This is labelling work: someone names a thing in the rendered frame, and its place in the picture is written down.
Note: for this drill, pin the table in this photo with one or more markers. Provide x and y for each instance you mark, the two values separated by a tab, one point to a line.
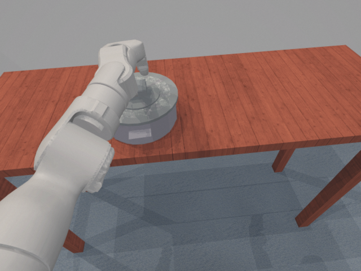
227	104

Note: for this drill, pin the robot left forearm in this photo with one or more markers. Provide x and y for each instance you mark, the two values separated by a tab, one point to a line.
99	108

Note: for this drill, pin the knob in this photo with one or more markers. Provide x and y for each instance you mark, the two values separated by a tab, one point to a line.
142	88

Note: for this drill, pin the pot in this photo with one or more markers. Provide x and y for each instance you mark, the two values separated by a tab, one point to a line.
138	135

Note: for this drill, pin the lid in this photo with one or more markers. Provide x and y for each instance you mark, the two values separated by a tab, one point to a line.
162	96

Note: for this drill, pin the robot left upper arm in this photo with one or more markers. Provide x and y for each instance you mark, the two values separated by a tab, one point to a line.
35	217

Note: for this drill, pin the left robot hand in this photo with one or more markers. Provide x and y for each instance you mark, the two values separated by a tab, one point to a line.
138	48

